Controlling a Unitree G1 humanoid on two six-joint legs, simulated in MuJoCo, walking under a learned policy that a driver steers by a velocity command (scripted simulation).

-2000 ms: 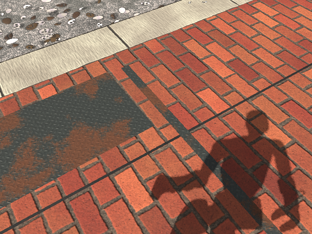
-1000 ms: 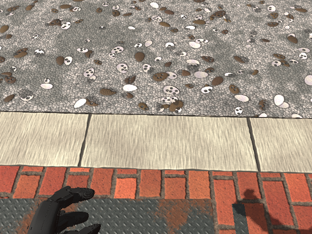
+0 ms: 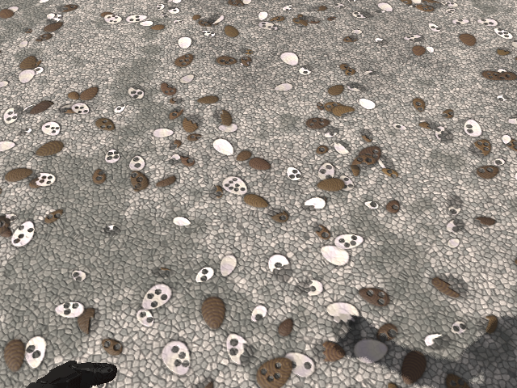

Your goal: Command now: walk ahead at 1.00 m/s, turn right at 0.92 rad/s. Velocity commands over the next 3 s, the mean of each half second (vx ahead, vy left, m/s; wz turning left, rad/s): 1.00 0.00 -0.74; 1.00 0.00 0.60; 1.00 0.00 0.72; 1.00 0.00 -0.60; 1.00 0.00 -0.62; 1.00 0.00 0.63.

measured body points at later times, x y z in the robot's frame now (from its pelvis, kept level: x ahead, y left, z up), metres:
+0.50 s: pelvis +0.46 +0.00 +0.03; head +0.48 +0.00 +0.47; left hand +0.62 +0.27 -0.09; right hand +0.52 -0.31 -0.06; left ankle +0.58 +0.08 -0.69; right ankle +0.23 -0.02 -0.59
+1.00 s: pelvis +0.88 -0.13 +0.04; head +0.89 -0.13 +0.49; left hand +0.99 +0.15 -0.06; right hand +0.98 -0.43 -0.07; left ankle +0.85 -0.02 -0.60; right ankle +0.83 -0.24 -0.69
